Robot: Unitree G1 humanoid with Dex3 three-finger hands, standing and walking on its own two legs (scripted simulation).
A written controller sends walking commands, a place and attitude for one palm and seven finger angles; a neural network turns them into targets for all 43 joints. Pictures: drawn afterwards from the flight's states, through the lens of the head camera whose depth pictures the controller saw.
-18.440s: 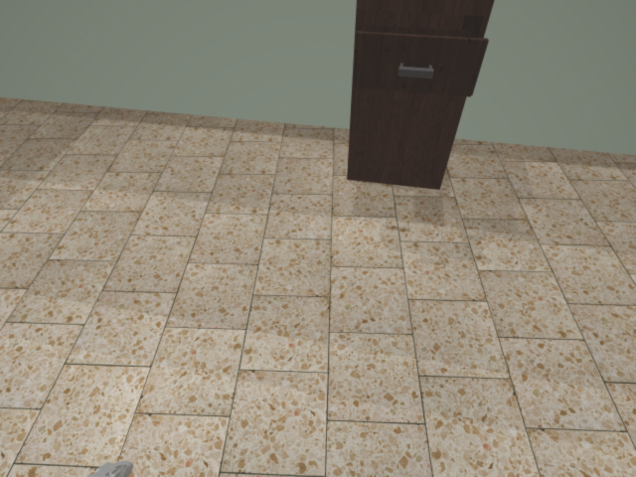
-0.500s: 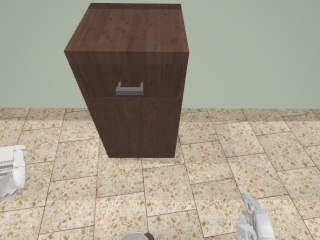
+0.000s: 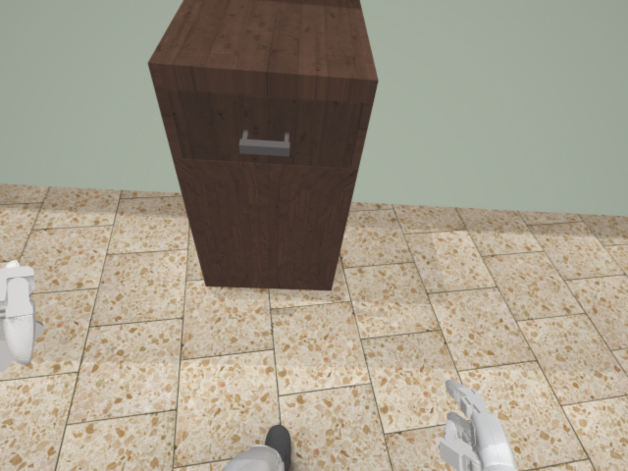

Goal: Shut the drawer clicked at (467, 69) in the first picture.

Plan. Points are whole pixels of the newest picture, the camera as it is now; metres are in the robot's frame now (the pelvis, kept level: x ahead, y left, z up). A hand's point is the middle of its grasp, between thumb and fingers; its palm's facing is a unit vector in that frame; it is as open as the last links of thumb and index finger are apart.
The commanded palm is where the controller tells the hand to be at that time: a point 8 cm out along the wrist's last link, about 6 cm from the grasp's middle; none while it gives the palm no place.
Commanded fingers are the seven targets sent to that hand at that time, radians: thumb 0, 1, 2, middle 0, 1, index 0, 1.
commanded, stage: stop stepping back and stand still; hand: left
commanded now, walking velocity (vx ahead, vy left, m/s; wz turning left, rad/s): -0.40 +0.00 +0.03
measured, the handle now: (265, 141) +0.77 +0.19 -0.06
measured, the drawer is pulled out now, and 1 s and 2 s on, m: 0.00 0.00 0.00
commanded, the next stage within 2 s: let the arm hang, fingers relaxed in 1.52 s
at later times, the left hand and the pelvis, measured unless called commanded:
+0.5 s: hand out of the picture +0.05 +0.31 +0.19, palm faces +0.48 -0.82 -0.32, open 3.3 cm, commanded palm -0.02 +0.33 +0.20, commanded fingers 0.00 0.90 0.90 -1.40 -1.60 -1.40 -1.60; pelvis -0.15 +0.05 +0.01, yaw +0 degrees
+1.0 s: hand out of the picture +0.02 +0.30 +0.19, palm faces +0.44 -0.80 -0.40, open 3.3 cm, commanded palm -0.05 +0.34 +0.20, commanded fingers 0.00 0.90 0.90 -1.40 -1.60 -1.40 -1.60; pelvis -0.18 +0.05 +0.00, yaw +1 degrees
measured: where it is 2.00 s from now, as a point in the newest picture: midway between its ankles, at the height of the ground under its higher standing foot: outside the picture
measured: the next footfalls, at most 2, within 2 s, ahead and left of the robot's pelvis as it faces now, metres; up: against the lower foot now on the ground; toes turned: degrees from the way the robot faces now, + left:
left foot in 0.44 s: -0.09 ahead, +0.17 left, +0.01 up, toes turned +2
right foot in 0.74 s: -0.12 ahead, -0.05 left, +0.01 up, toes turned -4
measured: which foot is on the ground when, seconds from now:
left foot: down 0.00-0.22, up 0.24-0.42, down 0.44-1.00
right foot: down 0.00-0.42, up 0.44-0.72, down 0.74-1.00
